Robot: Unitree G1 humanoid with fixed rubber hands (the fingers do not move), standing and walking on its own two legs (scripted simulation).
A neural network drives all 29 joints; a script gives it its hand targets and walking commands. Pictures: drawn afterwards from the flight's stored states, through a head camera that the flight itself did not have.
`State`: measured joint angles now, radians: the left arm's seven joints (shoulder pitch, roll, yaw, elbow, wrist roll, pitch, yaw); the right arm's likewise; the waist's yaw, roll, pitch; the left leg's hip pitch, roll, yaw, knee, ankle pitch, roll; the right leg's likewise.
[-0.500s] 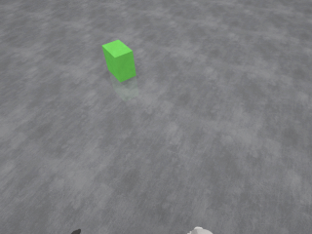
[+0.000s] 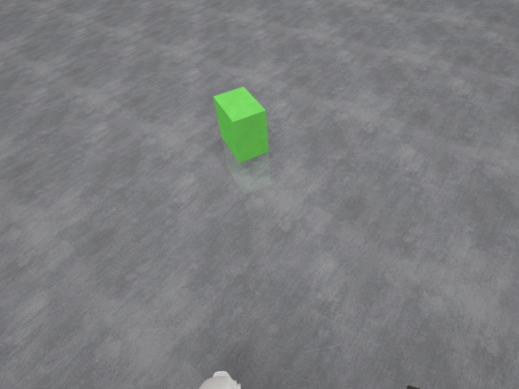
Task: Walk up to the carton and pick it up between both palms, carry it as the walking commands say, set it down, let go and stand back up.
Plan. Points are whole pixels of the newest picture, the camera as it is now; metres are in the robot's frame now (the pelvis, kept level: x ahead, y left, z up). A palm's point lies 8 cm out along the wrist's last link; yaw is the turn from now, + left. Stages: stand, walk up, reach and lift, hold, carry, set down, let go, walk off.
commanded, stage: walk up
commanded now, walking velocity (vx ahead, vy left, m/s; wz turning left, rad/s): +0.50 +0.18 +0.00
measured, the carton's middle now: (241, 124) +1.59 +0.28 -0.64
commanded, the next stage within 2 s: none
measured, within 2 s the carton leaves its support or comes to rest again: neither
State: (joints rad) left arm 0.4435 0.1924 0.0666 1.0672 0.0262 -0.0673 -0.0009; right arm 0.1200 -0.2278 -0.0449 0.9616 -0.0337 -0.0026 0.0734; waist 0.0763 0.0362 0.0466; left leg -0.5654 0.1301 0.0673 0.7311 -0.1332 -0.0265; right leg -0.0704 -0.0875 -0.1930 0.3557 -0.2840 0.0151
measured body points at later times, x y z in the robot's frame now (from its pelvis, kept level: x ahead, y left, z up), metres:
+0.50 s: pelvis +0.27 +0.04 -0.01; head +0.30 +0.02 +0.44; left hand +0.48 +0.26 -0.12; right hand +0.16 -0.19 -0.16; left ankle +0.18 +0.16 -0.75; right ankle +0.38 -0.09 -0.73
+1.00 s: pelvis +0.53 +0.05 -0.01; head +0.56 +0.03 +0.44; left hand +0.40 +0.28 -0.14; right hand +0.71 -0.17 -0.14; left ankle +0.66 +0.19 -0.72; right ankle +0.41 -0.08 -0.75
